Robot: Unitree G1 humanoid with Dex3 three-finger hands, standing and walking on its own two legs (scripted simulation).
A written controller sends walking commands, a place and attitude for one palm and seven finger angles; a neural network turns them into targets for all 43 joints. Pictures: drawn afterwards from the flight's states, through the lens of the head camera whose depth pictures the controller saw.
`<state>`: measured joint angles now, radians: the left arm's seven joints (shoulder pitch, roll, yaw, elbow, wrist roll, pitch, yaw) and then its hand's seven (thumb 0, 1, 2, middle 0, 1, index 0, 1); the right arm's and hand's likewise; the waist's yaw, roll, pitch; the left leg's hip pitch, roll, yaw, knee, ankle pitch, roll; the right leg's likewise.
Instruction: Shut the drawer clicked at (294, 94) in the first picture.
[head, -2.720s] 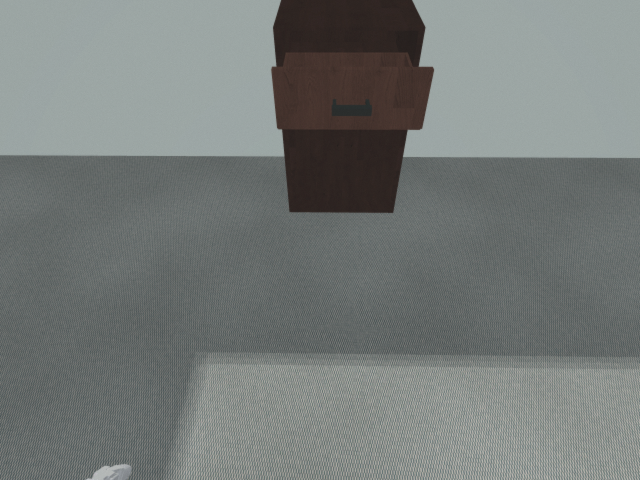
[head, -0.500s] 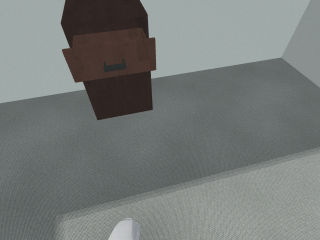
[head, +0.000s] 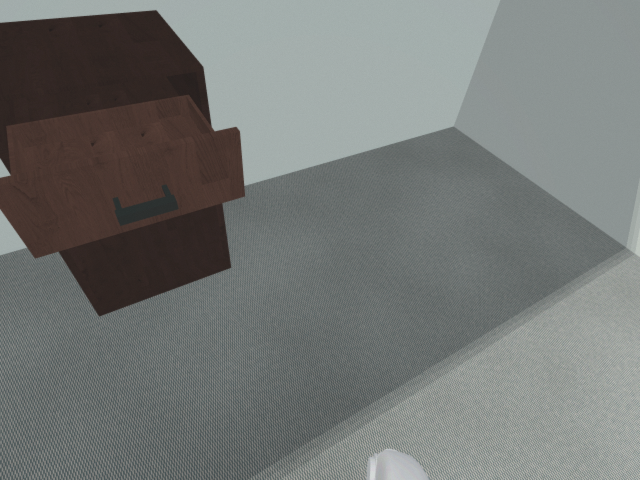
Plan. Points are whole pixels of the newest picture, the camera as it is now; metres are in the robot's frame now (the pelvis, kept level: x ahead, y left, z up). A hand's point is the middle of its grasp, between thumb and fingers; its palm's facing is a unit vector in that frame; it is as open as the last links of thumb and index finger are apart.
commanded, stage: walk to a spot facing it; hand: left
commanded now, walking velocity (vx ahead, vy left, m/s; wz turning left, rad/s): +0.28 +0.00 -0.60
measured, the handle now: (144, 202) +0.60 +0.40 -0.06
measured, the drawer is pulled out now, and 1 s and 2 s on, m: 0.30 0.30 0.30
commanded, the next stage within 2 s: turn to face it in 0.40 s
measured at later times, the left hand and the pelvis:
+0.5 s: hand (273, 379) +0.32 +0.09 -0.18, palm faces -0.27 -0.94 -0.19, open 7.4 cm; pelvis +0.15 -0.04 -0.02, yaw -16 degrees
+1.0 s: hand (204, 411) +0.25 +0.19 -0.18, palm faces -0.05 -0.98 -0.20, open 7.4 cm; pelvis +0.19 +0.00 +0.00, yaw -7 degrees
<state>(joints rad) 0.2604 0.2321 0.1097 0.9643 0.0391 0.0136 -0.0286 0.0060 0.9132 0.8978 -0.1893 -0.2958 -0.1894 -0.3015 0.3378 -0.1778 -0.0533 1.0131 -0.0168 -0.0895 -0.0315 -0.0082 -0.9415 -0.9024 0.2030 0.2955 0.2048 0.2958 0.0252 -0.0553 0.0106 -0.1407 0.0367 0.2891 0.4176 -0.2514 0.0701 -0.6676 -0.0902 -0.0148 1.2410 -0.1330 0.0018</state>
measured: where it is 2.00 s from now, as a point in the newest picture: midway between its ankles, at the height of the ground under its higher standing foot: outside the picture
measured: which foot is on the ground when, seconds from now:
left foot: down 0.00-0.36, up 0.38-0.74, down 0.76-1.00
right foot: up 0.00-0.34, down 0.36-0.78, up 0.80-1.00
